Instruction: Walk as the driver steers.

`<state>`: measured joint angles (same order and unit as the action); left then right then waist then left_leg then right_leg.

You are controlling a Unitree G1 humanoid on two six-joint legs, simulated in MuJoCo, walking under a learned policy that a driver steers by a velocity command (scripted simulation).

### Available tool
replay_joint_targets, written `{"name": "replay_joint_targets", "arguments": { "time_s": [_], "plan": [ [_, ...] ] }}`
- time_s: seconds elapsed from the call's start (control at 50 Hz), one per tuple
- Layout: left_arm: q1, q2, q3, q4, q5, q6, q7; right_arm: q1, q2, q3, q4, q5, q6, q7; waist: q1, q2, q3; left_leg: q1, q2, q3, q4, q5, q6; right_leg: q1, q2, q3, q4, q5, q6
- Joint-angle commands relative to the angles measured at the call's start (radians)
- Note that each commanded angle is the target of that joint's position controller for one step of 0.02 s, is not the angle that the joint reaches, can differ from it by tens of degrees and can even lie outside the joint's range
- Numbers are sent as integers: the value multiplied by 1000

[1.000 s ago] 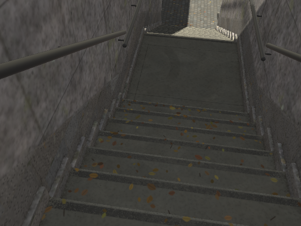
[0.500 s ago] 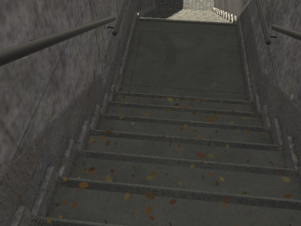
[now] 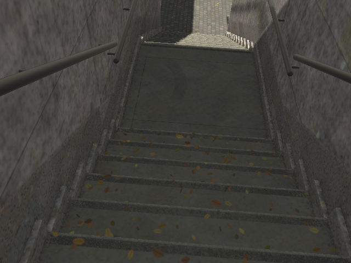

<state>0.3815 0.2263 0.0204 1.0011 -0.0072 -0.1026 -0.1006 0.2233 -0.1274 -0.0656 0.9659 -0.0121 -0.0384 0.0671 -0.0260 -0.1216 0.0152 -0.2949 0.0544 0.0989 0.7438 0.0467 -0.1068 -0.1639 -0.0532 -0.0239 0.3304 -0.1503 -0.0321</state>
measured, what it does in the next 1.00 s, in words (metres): goes down: right foot 0.15 m lower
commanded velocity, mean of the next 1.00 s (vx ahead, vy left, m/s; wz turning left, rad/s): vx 0.27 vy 0.00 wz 0.00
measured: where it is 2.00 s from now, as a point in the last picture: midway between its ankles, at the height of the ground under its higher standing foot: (163, 253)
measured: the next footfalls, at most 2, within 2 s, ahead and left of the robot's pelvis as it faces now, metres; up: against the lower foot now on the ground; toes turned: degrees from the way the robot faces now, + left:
right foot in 0.94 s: +0.34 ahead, -0.13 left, -0.15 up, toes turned -3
left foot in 1.46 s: +0.64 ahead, +0.12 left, -0.30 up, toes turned +7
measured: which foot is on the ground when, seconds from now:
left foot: down 0.00-0.94, up 0.96-1.00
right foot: down 0.00-0.46, up 0.48-0.92, down 0.94-1.00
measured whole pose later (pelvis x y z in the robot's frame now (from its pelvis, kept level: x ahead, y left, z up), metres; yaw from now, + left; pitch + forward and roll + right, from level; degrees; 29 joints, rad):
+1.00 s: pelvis +0.26 -0.03 -0.17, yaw +3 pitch +2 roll +2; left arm 0.13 0.15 0.05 1.02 0.07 -0.13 -0.06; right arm 0.68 -0.08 -0.01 1.19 -0.06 -0.08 0.05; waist -0.12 -0.01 -0.04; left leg -0.33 0.06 -0.07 1.66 -0.82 0.00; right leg -0.31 -0.04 -0.08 0.47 -0.22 -0.04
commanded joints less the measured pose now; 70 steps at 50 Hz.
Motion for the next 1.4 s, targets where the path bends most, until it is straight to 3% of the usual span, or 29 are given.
{"name": "replay_joint_targets", "arguments": {
  "time_s": [0.02,0.22,0.3,0.38,0.46,0.5,0.52,0.58,0.62,0.68,0.74,0.8,0.88,0.92,0.94,0.96,0.98,1.0,1.02,1.04,1.06,1.08,1.1,1.12,1.16,1.2,1.24,1.28,1.4],
  "plan": [
    [76,51,10,-19,-10,3,-2,50,-93,-19,16,6,-3,2,-14,88,47,-77,30,-40,-244,-103,-9,43,-38,26,-10,238,77],
    [40,57,37,5,-11,22,0,76,-90,-30,95,-4,-12,-2,0,109,40,8,55,-5,-280,-275,20,-21,-29,101,-37,-61,37],
    [68,140,97,15,26,17,39,102,-149,-52,81,-42,-18,-34,49,67,79,-63,43,47,-227,-571,68,-51,-78,196,-87,-552,-149],
    [124,47,89,42,42,6,93,89,-76,-41,69,-54,-43,-69,75,36,110,-90,6,11,-152,-478,178,-46,-238,393,-161,-632,-290],
    [-76,42,94,-11,59,29,104,318,-22,-30,147,-73,-98,-66,-45,100,100,297,24,-65,-297,-464,268,-339,-104,188,45,-588,-237],
    [-254,-103,62,-86,79,11,116,626,-103,-42,229,-124,-105,-71,-179,361,121,504,322,-592,-571,-672,448,-714,93,71,544,-464,-126],
    [-230,-96,66,-69,66,-2,124,618,-90,-26,225,-120,-98,-66,-161,259,177,496,366,-638,-634,-754,443,-804,84,221,588,-368,-143],
    [-136,-25,96,-20,73,-18,127,359,-32,-1,142,-49,-91,-53,-49,197,136,275,266,-377,-573,-563,378,-674,19,84,785,-247,-126],
    [-112,-103,69,-18,101,-6,95,345,45,29,146,-88,-92,-82,-6,180,133,36,182,-208,-493,-362,329,-489,-15,51,755,-10,-113],
    [-174,-103,55,-55,93,4,76,491,64,58,214,-96,-112,-109,-47,178,103,97,177,-181,-347,-253,299,-594,-88,122,544,407,-68],
    [-314,-130,28,-91,88,4,93,665,101,87,262,-64,-112,-137,-130,183,58,172,170,-234,-190,-229,296,-684,-89,64,269,608,-20],
    [-325,-102,13,-94,88,12,66,531,13,85,193,-98,-78,-100,-87,222,94,-340,117,-178,-170,-460,278,-197,-41,-35,276,589,-2],
    [-351,-40,23,-82,88,26,79,557,-49,57,211,-59,-60,-94,-95,197,143,-67,216,-296,-27,-471,246,-248,-75,45,73,322,-7],
    [-130,24,53,16,40,-7,78,511,-143,25,217,-74,-27,-64,12,99,67,-68,145,-226,230,-321,225,62,-19,-62,-90,427,-15],
    [36,60,71,67,9,9,79,445,-116,6,187,10,-6,-115,78,119,95,-133,14,-82,580,-249,235,214,-40,-78,-21,577,-4],
    [329,220,89,130,59,-27,46,906,109,91,346,-110,-36,5,37,-249,-431,-416,-42,-73,1063,-822,119,936,-274,101,370,1182,-298],
    [511,237,110,179,96,-19,25,694,11,54,217,-58,-62,39,181,-127,-429,-649,-121,-148,1387,-931,126,959,-367,327,319,1123,-414],
    [477,242,123,202,124,-15,24,342,-40,36,62,-4,-82,39,245,-80,-171,-1017,-80,-151,1389,-851,160,835,-437,434,181,569,-401],
    [337,152,98,168,113,2,29,200,-99,10,29,0,-89,22,202,104,6,-1038,17,-130,1253,-668,170,519,-386,398,100,175,-345],
    [229,23,56,123,114,12,31,268,-79,3,50,-19,-85,3,110,142,-3,-856,55,-153,1148,-516,206,252,-342,325,68,160,-330],
    [123,-50,27,94,133,22,44,296,25,33,54,-37,-76,-13,16,137,47,-714,118,-240,981,-347,245,25,-334,301,44,106,-303],
    [96,-75,16,80,124,20,50,264,67,50,43,-58,-59,-24,-13,69,142,-701,135,-232,931,-320,276,-150,-311,296,-16,-5,-304],
    [-9,-163,-18,38,95,-7,76,250,96,66,33,-114,-54,-24,-42,119,151,-637,174,-264,621,-50,300,-266,-242,238,-68,-47,-261],
    [-49,-173,-38,9,70,-29,84,185,50,56,23,-122,-59,-7,-22,179,136,-468,149,-202,329,142,291,-401,-191,125,-77,15,-261],
    [40,-50,-31,50,108,-43,78,167,-21,56,8,-106,-42,23,-23,43,70,-392,99,-151,398,180,235,-419,-158,116,3,102,-275],
    [171,-55,-45,91,118,-54,87,117,-47,67,-30,-117,-50,31,24,151,45,-534,119,-218,192,364,195,-219,-148,112,120,141,-256],
    [187,-71,-67,84,95,-52,102,-40,-84,79,-80,-104,-57,15,70,174,38,-476,105,-188,-95,597,178,-212,-97,95,247,7,-207],
    [180,-21,-68,81,115,-36,77,-91,-109,78,-114,-94,-34,11,55,71,60,-173,48,-97,-42,516,169,-453,-80,96,211,-133,-210],
    [359,48,-35,132,72,10,108,-319,-131,96,-170,-89,-26,13,216,91,140,-339,55,-106,-443,101,173,72,-181,307,432,-32,-226]
  ]
}}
